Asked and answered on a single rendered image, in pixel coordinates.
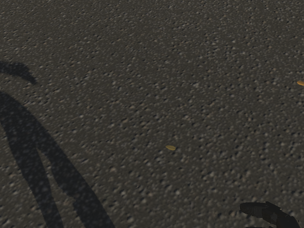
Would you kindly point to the robot right hand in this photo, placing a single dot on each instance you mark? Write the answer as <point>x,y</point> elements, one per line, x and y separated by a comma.
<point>269,212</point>

